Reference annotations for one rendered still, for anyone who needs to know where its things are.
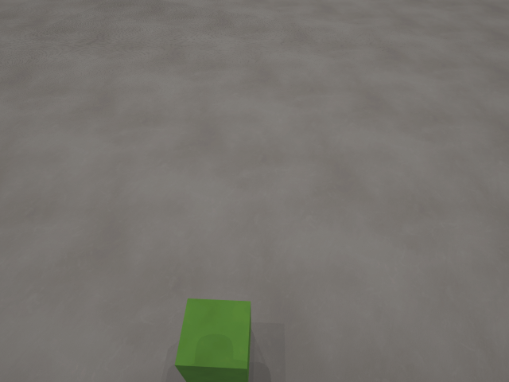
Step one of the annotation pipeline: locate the carton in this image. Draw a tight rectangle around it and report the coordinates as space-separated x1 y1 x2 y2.
175 298 251 382

